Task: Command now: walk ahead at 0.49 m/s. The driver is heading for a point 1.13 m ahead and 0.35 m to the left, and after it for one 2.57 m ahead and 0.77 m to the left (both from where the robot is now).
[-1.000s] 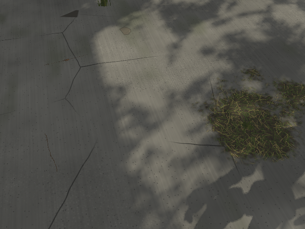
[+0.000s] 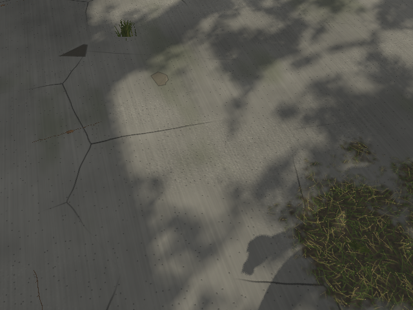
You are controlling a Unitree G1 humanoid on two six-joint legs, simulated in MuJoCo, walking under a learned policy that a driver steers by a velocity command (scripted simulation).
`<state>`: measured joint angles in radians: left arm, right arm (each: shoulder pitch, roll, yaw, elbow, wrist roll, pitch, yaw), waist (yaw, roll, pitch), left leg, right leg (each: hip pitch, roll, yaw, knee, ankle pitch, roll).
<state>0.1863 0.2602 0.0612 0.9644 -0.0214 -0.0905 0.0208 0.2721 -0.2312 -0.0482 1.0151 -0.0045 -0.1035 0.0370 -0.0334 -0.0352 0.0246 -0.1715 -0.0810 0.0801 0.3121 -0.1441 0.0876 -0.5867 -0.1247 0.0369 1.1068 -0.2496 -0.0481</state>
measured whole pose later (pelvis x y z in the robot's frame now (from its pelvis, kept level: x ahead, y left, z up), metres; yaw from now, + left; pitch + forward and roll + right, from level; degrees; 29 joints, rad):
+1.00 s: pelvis +0.57 +0.03 -0.01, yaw +21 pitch +1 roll +0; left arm 0.20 0.26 0.06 0.90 -0.02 -0.13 0.01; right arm 0.19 -0.27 -0.09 0.82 0.02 -0.06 0.03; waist -0.01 0.00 0.06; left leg -0.37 -0.09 0.03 0.53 -0.18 0.11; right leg -0.38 -0.05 0.01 1.23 -0.41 -0.01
